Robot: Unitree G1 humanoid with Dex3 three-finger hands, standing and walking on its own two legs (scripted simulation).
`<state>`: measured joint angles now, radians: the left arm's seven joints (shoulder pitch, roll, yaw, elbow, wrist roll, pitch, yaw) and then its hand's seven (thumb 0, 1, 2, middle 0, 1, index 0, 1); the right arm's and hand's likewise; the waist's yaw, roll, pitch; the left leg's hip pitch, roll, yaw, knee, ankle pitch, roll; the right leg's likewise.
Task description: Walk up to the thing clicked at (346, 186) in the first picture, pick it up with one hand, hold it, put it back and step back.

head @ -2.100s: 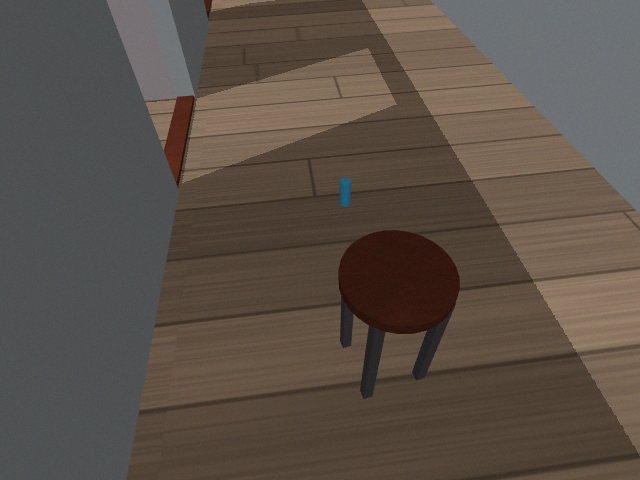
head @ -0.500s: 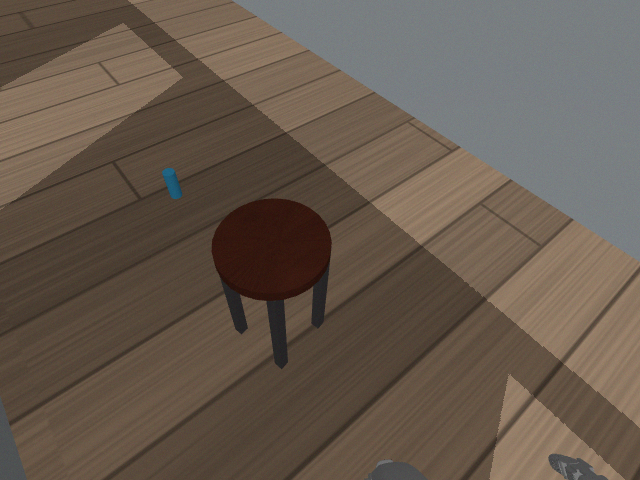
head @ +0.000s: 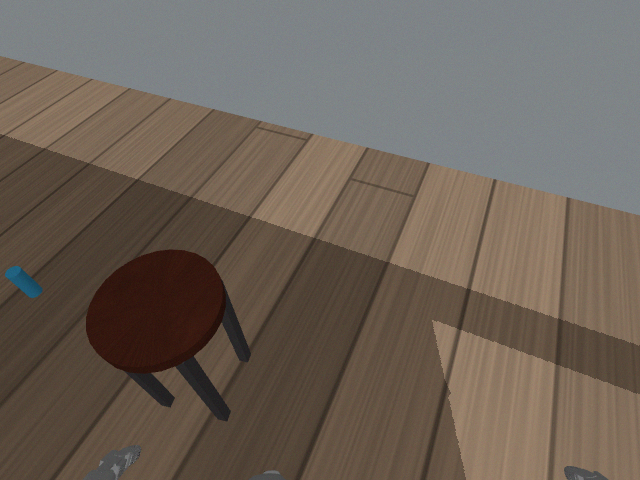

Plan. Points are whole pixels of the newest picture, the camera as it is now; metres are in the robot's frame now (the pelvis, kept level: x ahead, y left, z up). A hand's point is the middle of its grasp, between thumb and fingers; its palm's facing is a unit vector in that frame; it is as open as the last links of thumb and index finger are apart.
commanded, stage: walk up
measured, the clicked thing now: (24, 282) +0.89 +1.08 -0.69
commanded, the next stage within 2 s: stand in 1.98 s
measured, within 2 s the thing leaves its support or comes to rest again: neither
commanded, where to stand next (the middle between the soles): +0.05 -0.04 m, yaw -40 degrees
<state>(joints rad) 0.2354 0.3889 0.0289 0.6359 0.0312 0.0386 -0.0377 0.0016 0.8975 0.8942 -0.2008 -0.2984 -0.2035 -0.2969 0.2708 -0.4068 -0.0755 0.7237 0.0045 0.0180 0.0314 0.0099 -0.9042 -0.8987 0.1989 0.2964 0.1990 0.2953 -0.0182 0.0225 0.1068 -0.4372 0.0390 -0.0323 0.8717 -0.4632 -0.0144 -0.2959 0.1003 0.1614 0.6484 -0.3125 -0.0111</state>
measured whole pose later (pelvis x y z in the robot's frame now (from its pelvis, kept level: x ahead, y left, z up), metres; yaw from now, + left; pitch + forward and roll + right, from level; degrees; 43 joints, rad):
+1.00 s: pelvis -0.01 +0.01 -0.01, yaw -33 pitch -2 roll -1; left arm 0.25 0.42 0.06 0.81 0.01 0.01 -0.01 0.00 0.90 0.89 -0.20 -0.30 -0.20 -0.30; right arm 0.26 -0.39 -0.04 0.78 -0.04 -0.02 0.02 0.01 -0.90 -0.90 0.20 0.30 0.20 0.30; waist -0.02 -0.02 0.12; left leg -0.37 0.08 0.08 0.74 -0.34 0.01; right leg -0.46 0.05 0.07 1.02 -0.51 -0.01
